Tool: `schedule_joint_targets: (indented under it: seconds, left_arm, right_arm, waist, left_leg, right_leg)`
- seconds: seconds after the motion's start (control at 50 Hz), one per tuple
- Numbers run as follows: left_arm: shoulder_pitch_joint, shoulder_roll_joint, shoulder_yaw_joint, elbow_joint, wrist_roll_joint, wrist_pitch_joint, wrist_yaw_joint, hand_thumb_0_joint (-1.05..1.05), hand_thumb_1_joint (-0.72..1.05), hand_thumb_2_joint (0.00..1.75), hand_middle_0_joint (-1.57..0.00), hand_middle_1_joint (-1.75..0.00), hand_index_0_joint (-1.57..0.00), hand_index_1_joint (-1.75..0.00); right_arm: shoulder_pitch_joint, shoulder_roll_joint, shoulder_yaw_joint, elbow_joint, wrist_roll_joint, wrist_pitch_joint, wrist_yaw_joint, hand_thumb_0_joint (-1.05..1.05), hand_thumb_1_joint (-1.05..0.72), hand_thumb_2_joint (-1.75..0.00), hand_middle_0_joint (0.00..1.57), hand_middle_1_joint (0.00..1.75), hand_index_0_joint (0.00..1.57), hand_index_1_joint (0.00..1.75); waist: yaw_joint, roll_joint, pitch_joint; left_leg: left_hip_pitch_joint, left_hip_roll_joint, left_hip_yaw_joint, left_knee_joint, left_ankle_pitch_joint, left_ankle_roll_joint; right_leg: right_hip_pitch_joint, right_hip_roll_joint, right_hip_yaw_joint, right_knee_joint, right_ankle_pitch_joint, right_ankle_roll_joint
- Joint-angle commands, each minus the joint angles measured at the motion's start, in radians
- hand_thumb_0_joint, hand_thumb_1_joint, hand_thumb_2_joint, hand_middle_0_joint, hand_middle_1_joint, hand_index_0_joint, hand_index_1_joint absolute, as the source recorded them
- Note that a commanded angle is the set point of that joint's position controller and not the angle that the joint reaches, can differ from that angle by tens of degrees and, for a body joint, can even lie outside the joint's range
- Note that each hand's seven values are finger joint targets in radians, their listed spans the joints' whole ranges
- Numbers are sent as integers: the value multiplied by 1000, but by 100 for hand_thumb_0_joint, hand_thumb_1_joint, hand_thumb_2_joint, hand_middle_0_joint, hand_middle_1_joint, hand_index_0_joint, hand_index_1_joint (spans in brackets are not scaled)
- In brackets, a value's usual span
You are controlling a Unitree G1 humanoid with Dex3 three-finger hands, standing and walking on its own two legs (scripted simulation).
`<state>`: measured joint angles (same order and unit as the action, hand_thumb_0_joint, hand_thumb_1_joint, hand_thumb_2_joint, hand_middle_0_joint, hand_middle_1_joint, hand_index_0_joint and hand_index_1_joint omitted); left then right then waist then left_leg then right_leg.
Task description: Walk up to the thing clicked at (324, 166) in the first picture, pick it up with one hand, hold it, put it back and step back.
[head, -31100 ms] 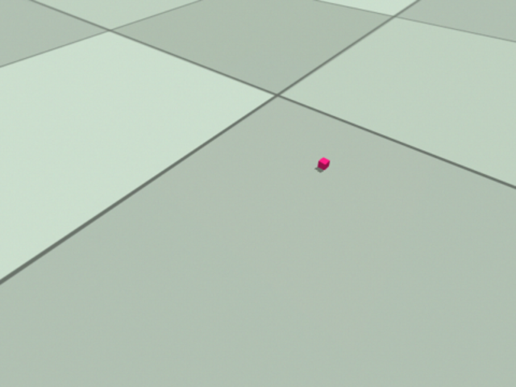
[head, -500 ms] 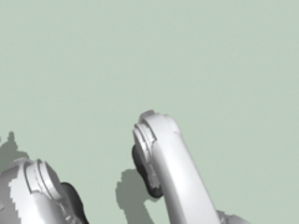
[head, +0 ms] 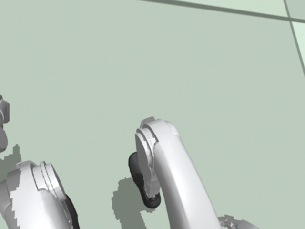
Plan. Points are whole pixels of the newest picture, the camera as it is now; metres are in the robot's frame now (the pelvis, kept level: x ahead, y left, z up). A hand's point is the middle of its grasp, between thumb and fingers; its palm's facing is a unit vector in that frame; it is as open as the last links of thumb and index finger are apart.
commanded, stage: rest palm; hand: left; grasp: from above
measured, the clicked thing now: out of the picture +0.46 +0.30 -0.31
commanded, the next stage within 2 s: close in 0.30 s
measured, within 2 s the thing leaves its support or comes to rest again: neither
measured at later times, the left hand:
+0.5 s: hand out of the picture +0.45 +0.26 -0.24, palm faces +0.06 -0.52 -0.85, open 11.6 cm
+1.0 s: hand out of the picture +0.45 +0.26 -0.26, palm faces +0.01 -0.54 -0.84, open 8.9 cm
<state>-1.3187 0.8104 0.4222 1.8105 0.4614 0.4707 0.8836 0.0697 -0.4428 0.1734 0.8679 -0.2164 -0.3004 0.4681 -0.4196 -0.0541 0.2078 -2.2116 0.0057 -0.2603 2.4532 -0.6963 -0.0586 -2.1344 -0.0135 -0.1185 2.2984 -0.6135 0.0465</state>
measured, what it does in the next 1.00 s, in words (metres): stands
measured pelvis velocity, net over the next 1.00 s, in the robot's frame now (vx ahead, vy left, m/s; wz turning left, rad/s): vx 0.01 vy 0.01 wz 0.00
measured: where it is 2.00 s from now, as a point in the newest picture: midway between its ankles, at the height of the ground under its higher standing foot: (112, 210)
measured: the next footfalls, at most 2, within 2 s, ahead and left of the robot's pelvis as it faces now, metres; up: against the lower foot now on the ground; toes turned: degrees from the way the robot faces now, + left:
none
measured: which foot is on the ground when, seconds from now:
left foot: down 0.00-1.00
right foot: down 0.00-1.00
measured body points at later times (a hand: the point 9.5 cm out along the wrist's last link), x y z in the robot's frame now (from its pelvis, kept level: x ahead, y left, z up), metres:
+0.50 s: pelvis +0.00 +0.00 -0.04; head +0.28 +0.06 +0.31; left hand +0.45 +0.29 -0.19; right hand +0.02 -0.27 -0.11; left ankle +0.08 +0.14 -0.30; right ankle +0.13 -0.13 -0.30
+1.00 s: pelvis +0.01 +0.01 -0.04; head +0.28 +0.08 +0.31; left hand +0.45 +0.28 -0.21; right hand +0.02 -0.27 -0.09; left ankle +0.08 +0.14 -0.30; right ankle +0.13 -0.13 -0.30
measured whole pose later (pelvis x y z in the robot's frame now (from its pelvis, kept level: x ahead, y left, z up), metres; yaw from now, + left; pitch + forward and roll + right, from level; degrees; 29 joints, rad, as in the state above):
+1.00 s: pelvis +0.01 +0.01 -0.04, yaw +0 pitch +21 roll -13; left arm -1.25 0.82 0.35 1.82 0.29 0.40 0.89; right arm 0.04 -0.48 0.31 0.73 -0.21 -0.27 0.52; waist -0.43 -0.09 0.30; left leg -2.24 -0.04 -0.30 2.59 -0.72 -0.06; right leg -2.14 -0.03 -0.13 2.42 -0.65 0.06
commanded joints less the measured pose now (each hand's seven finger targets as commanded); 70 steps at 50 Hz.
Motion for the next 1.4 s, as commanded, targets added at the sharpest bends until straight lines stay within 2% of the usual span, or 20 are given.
schedule_joint_targets:
  seconds: [0.0, 0.02, 0.04, 0.06, 0.12, 0.2, 0.28, 0.32, 0.36, 0.42, 0.46, 0.62, 0.74, 0.86, 1.1, 1.12, 1.14, 1.2, 1.32, 1.38]
  left_arm:
    - [-223, 196, -31, -72, -22, -3, 54, 0, -36, 87, -24, -80, -21, -84]
    - [-216, 196, -36, -74, -26, -5, 57, 0, -35, 87, -26, -80, -22, -84]
    - [-211, 197, -30, -83, -55, -6, 57, 0, -34, 86, -26, -79, -22, -83]
    - [-214, 189, -35, -91, -62, -11, 60, 0, -33, 84, -27, -77, -24, -81]
    - [-220, 208, -20, -120, -116, -26, 64, 0, -26, 81, -31, -77, -28, -80]
    - [-251, 227, -17, -150, -140, -42, 65, 0, -19, 77, -32, -77, -31, -79]
    - [-255, 269, -6, -164, -137, -48, 73, 0, -19, 75, -32, -76, -31, -77]
    - [-242, 261, -10, -141, -137, -46, 70, 0, -18, 79, -33, -78, -31, -80]
    - [-226, 251, -23, -124, -130, -40, 57, 0, -17, 77, -32, -77, -31, -79]
    - [-219, 231, -32, -107, -137, -35, 44, 0, 2, 82, -49, -78, -48, -79]
    - [-219, 222, -38, -116, -145, -40, 43, 0, 17, 76, -58, -70, -57, -72]
    - [-202, 181, -81, -61, -134, -47, 19, 0, 22, 64, -61, -61, -60, -61]
    - [-216, 138, -102, -72, -158, -62, 17, 0, 22, 59, -62, -55, -62, -56]
    - [-210, 133, -103, -48, -156, -76, 25, 0, 26, 55, -66, -50, -65, -51]
    - [-194, 153, -91, -86, -155, -98, 59, 0, 29, 40, -69, -40, -69, -40]
    - [-198, 167, -86, -94, -152, -100, 60, 0, 31, 41, -70, -40, -70, -40]
    - [-192, 140, -94, -79, -150, -98, 60, 0, 30, 47, -70, -44, -69, -45]
    - [-192, 147, -82, -89, -154, -97, 61, 0, 34, 41, -72, -40, -72, -40]
    - [-209, 134, -94, -112, -147, -93, 58, 0, 35, 40, -74, -37, -74, -38]
    - [-216, 112, -100, -107, -150, -89, 45, 0, 37, 40, -74, -39, -75, -39]
  right_arm:
    - [172, -298, -50, 4, -16, 10, 7, 0, -90, -90, 20, 30, 20, 30]
    - [198, -304, -47, 12, -14, 13, 10, 0, -90, -90, 20, 30, 20, 30]
    - [169, -304, -42, -5, -22, 9, 12, 0, -90, -90, 20, 30, 20, 30]
    - [203, -309, -39, 0, -16, 13, 14, 0, -90, -90, 20, 30, 20, 30]
    - [169, -319, -22, -28, -25, 12, 18, 0, -90, -90, 20, 30, 20, 30]
    - [153, -325, 0, -41, -28, 22, 23, 0, -90, -90, 20, 30, 20, 30]
    - [143, -329, 19, -51, -33, 28, 24, 0, -90, -90, 20, 30, 20, 30]
    - [149, -334, 28, -62, -34, 31, 29, 0, -90, -90, 20, 30, 20, 30]
    - [115, -327, 41, -68, -36, 30, 29, 0, -90, -90, 20, 30, 20, 30]
    - [107, -338, 51, -80, -35, 32, 35, 0, -89, -90, 20, 30, 20, 30]
    - [118, -352, 47, -86, -23, 33, 39, 0, -89, -89, 20, 30, 20, 30]
    - [130, -349, 52, -105, 2, 32, 46, 0, -88, -89, 20, 30, 20, 30]
    - [118, -356, 52, -113, 4, 27, 48, 0, -88, -89, 20, 30, 20, 30]
    - [136, -354, 54, -118, 10, 30, 50, 0, -88, -89, 20, 30, 20, 30]
    - [110, -342, 57, -122, -8, 42, 50, 0, -88, -89, 20, 30, 20, 30]
    - [95, -349, 54, -112, -11, 44, 48, 0, -89, -90, 20, 30, 20, 30]
    - [124, -342, 57, -118, -15, 45, 52, 0, -88, -89, 20, 30, 20, 30]
    - [118, -341, 57, -123, -18, 47, 53, 0, -88, -89, 20, 30, 20, 30]
    - [134, -339, 52, -123, -8, 55, 59, 0, -88, -89, 20, 30, 20, 30]
    - [137, -343, 48, -120, -12, 55, 59, 0, -88, -89, 20, 30, 20, 30]
  waist:
    - [-67, 343, -601]
    - [-68, 349, -607]
    - [-78, 336, -603]
    - [-81, 343, -605]
    - [-94, 347, -607]
    - [-109, 355, -631]
    - [-107, 359, -649]
    - [-108, 367, -663]
    - [-115, 364, -615]
    - [-123, 351, -603]
    - [-128, 355, -603]
    - [-136, 324, -561]
    - [-140, 335, -556]
    - [-125, 340, -572]
    - [-111, 368, -582]
    - [-112, 373, -573]
    - [-124, 368, -572]
    - [-120, 381, -586]
    - [-121, 379, -613]
    - [-134, 371, -610]
  left_leg:
    - [412, 2, 147, -225, 133, 79]
    - [400, 3, 148, -221, 125, 80]
    - [414, -1, 152, -205, 128, 81]
    - [408, 3, 140, -205, 114, 84]
    - [427, -2, 139, -183, 116, 84]
    - [406, -9, 151, -159, 105, 87]
    - [395, -10, 163, -133, 101, 90]
    - [386, -11, 167, -124, 113, 86]
    - [384, -16, 168, -107, 120, 85]
    - [389, -18, 160, -101, 131, 81]
    - [375, -15, 149, -105, 122, 82]
    - [335, -24, 131, -110, 87, 82]
    - [355, -28, 121, -106, 87, 79]
    - [346, -23, 118, -118, 78, 78]
    - [372, -25, 132, -101, 110, 83]
    - [374, -25, 139, -103, 118, 80]
    - [375, -28, 135, -94, 129, 84]
    - [397, -27, 129, -96, 123, 82]
    - [368, -24, 132, -108, 126, 82]
    - [380, -28, 130, -102, 137, 80]
  right_leg:
    - [366, 14, -152, -188, 214, -19]
    - [380, 24, -145, -196, 210, -18]
    - [385, 15, -152, -186, 212, -14]
    - [381, 23, -145, -193, 203, -18]
    - [392, 9, -162, -159, 205, -18]
    - [409, 7, -166, -148, 196, -21]
    - [423, 5, -164, -144, 195, -25]
    - [437, 9, -164, -136, 205, -27]
    - [413, -3, -175, -114, 212, -22]
    - [409, -7, -193, -95, 219, -18]
    - [401, -5, -189, -96, 216, -21]
    - [358, 3, -190, -98, 186, -27]
    - [353, 1, -195, -91, 184, -28]
    - [339, 15, -184, -110, 178, -42]
    - [366, 3, -193, -83, 212, -41]
    - [373, -1, -198, -81, 222, -37]
    - [378, -3, -194, -79, 229, -35]
    - [371, -9, -199, -66, 213, -38]
    - [377, 0, -185, -83, 233, -41]
    - [374, -4, -190, -77, 234, -33]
